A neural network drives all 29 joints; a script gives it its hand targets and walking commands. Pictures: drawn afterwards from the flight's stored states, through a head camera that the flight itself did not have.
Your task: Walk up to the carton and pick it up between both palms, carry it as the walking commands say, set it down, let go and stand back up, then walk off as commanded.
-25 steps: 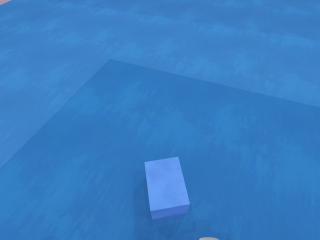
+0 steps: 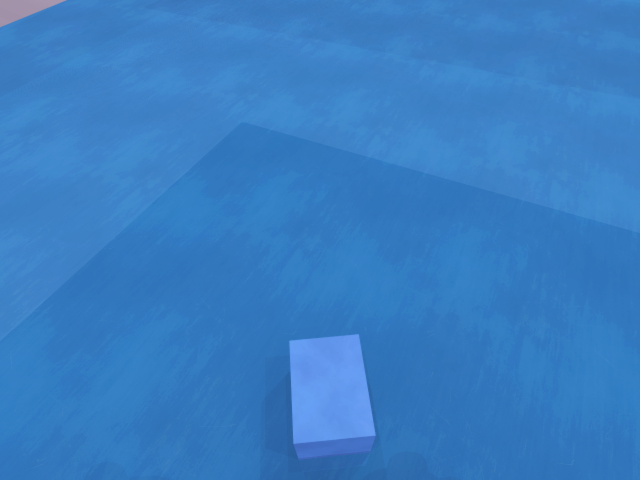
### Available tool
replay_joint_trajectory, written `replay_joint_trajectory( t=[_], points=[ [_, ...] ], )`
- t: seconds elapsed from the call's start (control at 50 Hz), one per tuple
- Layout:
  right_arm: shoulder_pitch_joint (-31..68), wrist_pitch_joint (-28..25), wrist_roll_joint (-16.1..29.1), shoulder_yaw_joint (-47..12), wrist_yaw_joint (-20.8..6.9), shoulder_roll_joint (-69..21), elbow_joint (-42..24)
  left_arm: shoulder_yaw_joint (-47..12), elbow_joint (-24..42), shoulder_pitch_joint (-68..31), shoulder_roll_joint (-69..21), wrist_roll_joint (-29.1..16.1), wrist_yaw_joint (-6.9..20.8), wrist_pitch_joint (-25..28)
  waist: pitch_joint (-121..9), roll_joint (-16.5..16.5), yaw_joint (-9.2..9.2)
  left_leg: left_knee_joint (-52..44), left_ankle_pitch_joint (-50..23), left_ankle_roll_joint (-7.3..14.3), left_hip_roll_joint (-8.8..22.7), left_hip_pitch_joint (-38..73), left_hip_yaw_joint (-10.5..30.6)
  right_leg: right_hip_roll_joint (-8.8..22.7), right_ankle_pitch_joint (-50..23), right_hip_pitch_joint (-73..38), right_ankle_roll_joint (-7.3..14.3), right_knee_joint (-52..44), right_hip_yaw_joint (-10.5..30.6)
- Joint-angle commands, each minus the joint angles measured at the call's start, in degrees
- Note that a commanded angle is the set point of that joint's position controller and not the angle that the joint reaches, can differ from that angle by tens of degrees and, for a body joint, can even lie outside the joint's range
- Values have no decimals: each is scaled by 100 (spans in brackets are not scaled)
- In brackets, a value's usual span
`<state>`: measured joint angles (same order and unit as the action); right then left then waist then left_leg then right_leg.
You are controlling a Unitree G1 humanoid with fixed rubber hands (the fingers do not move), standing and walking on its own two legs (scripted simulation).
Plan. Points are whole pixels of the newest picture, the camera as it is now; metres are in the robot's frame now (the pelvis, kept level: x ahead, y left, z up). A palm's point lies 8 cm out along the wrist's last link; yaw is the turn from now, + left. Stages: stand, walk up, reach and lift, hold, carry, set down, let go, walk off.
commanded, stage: walk up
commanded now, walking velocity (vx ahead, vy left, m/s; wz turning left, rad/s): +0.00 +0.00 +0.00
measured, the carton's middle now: (329, 395) +0.43 +0.02 -0.69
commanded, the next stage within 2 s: stand in 0.08 s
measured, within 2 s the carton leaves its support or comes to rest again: neither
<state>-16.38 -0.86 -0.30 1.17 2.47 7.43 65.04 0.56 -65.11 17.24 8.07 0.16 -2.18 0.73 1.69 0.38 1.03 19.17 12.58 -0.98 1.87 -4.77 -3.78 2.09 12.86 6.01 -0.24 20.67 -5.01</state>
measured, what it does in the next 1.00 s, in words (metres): lowers itself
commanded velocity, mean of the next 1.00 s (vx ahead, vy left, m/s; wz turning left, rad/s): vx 0.00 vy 0.00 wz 0.00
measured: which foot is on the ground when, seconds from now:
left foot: down 0.00-1.00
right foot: down 0.00-1.00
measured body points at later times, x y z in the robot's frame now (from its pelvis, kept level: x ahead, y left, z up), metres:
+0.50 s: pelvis -0.02 -0.01 -0.03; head +0.03 -0.01 +0.42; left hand +0.15 +0.22 -0.15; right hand +0.14 -0.25 -0.15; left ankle -0.02 +0.13 -0.75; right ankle -0.02 -0.12 -0.75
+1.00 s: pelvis -0.07 +0.01 -0.07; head +0.06 +0.00 +0.36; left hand +0.15 +0.21 -0.18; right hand +0.16 -0.23 -0.19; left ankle -0.02 +0.13 -0.75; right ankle -0.02 -0.12 -0.75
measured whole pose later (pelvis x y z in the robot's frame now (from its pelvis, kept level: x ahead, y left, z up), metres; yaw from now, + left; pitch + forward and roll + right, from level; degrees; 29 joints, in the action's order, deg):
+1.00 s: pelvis -0.07 +0.01 -0.07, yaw -1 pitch +15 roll +0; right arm 6.0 28.3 -2.2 5.5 -4.4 13.1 27.7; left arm 5.4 -22.5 -3.0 5.1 0.4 -1.4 -29.9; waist 1.3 -0.6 0.7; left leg 54.9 22.2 -0.1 0.1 -47.5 -0.5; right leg 1.6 21.1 48.4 -1.1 54.8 0.3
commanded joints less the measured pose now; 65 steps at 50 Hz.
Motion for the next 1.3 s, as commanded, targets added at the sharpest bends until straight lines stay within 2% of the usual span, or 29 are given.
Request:
replay_joint_trajectory(
  t=[0.0, 0.1, 0.32, 0.34, 0.36, 0.38, 0.4, 0.42, 0.44, 0.46, 0.48, 0.52, 0.54, 0.58, 0.62, 0.68, 0.76, 0.9, 1.02, 1.12, 1.2, 1.28],
  points=[
    [-473, -13, -16, 50, 1, 431, 11, 62, 9, 383, 517, 1, -15, 38, 242, 1, -51, -269, -1155, 108, 479, -20, 331, 547, -1336, 147, 48, -369, 462],
    [-457, -24, -33, 19, -7, 476, 42, 51, -67, 492, 496, -3, -14, 40, 293, 7, -37, -338, -1159, 92, 524, -23, 383, 482, -1099, 181, 58, -400, 443],
    [-530, -8, -50, -4, 1, 502, 100, 68, -59, 557, 582, 4, -13, 60, 302, -12, -41, -310, -1102, 56, 503, -108, 330, 507, -1269, 131, 79, -354, 485],
    [1480, 34, 513, -336, -33, 995, -1911, -119, 1951, -1454, 791, -541, -54, -23, -1205, 125, -184, 894, 875, 359, -98, -1754, 270, 116, 1200, 1862, 284, 712, 590],
    [3491, 451, 786, -365, 68, 996, -3151, -311, 3634, -3464, 892, -594, -162, -501, -1144, 69, -164, 1264, 1128, 279, -50, -1965, -10, 301, 1335, 2230, 248, 716, 578],
    [3027, 1000, 721, -354, 77, 1156, -2735, -279, 3401, -3388, 866, -492, -205, -1026, -724, -85, -63, 1446, 1502, 141, -76, -2312, -21, 241, 1531, 2125, 266, 849, 416],
    [2718, 1574, 546, -330, 21, 1398, -3027, -353, 3285, -2820, 964, -451, -180, -1589, -619, 138, -27, 1399, 1533, 166, -23, -2397, 85, 174, 1585, 2211, 361, 934, 187],
    [2447, 2141, 448, -127, -4, 1370, -3091, -240, 3043, -2536, 1017, -539, -85, -2152, -461, 248, -88, 1383, 1462, 212, -73, -2358, 53, 89, 1560, 2358, 362, 896, 158],
    [2047, 2783, 369, -35, -8, 1148, -2883, -235, 2745, -2119, 939, -524, -24, -2760, -186, 352, -117, 1427, 1165, 247, -65, -2422, 62, 0, 1159, 2466, 318, 902, 193],
    [1587, 3316, 276, -37, -1, 1086, -2758, -183, 2627, -1740, 917, -472, -49, -3271, -214, 282, -101, 1479, 629, 244, -53, -2510, 159, -37, 362, 2389, 282, 1020, 293],
    [1208, 3746, 380, -204, -17, 1012, -2662, -59, 2562, -1381, 877, -433, -29, -3707, -589, 136, -30, 1646, -331, 301, -114, -2491, 310, -81, -733, 2192, 310, 1211, 397],
    [609, 4247, 569, -429, -76, 794, -2552, -23, 2679, -766, 802, -366, 45, -4216, -1773, 117, -93, 1783, -2047, 452, -218, -2114, 624, -152, -2763, 1460, 346, 1422, 650],
    [579, 4335, 563, -391, -92, 667, -2661, -5, 2891, -587, 679, -244, 112, -4289, -1996, -90, -135, 1619, -1912, 487, -255, -2075, 686, -178, -2742, 1175, 383, 1322, 677],
    [719, 4046, 231, -81, -235, 555, -3113, 204, 3302, -640, 557, -21, 205, -4026, -1828, -107, -73, 1571, -2140, 459, -348, -2179, 605, -223, -2979, 1343, 328, 1375, 728],
    [913, 3677, -101, 168, -298, 661, -3636, 315, 3795, -857, 460, 140, 240, -3638, -1869, -96, -63, 1618, -2158, 334, -389, -2211, 531, -279, -2972, 1353, 247, 1444, 723],
    [1314, 3157, -365, 376, -458, 782, -4123, 464, 4505, -1390, 410, 227, 296, -3142, -1853, -132, -97, 1924, -1731, 174, -329, -2442, 521, -284, -2263, 1807, 207, 1721, 641],
    [1786, 2718, -403, 517, -556, 863, -4580, 535, 4879, -1734, 317, 161, 320, -2774, -2340, -1, -73, 2515, -1230, 88, -322, -2948, 445, -296, -1528, 2253, 131, 2345, 560],
    [2150, 2846, -192, 545, -648, 1091, -4336, 539, 4841, -1835, 66, 34, 112, -2978, -2206, 5, -35, 2744, 41, -9, -421, -3059, 319, -386, 60, 3074, 68, 2694, 329],
    [3297, 2882, -210, 691, -731, 1283, -3983, 638, 4686, -3035, 27, 3, -44, -3051, -1767, 18, -108, 2675, 1153, -47, -374, -3415, 363, -375, 1085, 3582, 48, 2740, 248],
    [4355, 2824, -149, 762, -716, 1352, -3598, 729, 4332, -4046, 117, -50, -110, -3003, -1938, 126, -63, 2831, 1400, -38, -375, -3764, 306, -314, 1258, 3711, -4, 2841, 266],
    [4999, 2740, -58, 766, -644, 1302, -3286, 881, 3981, -4664, 267, -40, -122, -2905, -2337, 171, 29, 3012, 1207, -35, -396, -4083, 205, -292, 1047, 3757, -75, 2959, 298],
    [5476, 2559, -60, 893, -558, 1328, -3097, 977, 3740, -5215, 321, -12, -126, -2701, -2895, 124, 25, 3175, 854, -65, -418, -4261, 144, -347, 661, 3813, -120, 3085, 296]
  ],
)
